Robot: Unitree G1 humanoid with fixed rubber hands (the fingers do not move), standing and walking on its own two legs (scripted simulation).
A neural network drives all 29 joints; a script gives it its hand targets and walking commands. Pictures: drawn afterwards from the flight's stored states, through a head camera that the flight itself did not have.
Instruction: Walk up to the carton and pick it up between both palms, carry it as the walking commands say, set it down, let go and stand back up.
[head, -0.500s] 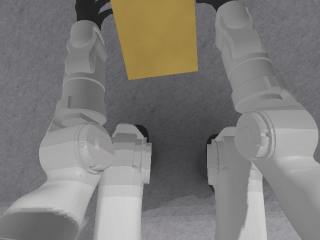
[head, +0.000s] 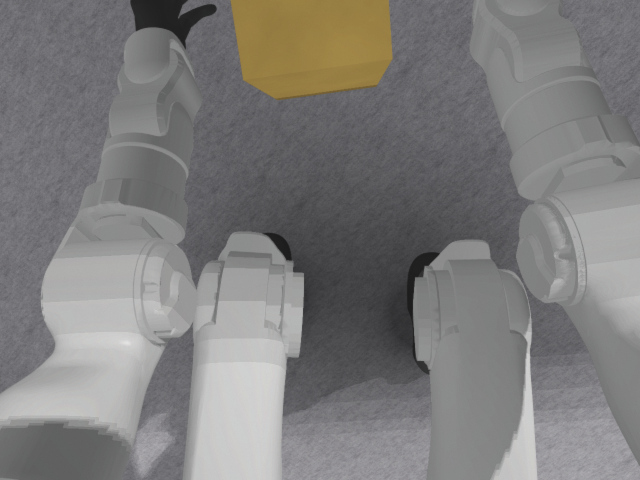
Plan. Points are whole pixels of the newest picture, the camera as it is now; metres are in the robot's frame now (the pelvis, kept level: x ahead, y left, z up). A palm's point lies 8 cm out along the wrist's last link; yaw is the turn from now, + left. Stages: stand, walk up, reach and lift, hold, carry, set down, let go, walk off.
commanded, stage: set down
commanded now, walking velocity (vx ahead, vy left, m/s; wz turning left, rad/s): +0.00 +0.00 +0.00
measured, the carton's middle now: out of the picture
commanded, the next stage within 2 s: let go in 1.30 s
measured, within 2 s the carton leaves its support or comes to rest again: neither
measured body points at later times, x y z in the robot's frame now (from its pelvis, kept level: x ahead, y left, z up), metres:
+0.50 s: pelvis +0.01 +0.01 +0.09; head +0.35 +0.02 +0.38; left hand +0.53 +0.21 -0.04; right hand +0.58 -0.11 -0.04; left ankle +0.13 +0.15 -0.35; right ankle +0.10 -0.13 -0.35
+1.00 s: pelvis +0.04 +0.00 +0.22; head +0.35 +0.01 +0.55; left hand +0.53 +0.21 +0.12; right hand +0.58 -0.11 +0.11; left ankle +0.13 +0.15 -0.35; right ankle +0.10 -0.13 -0.35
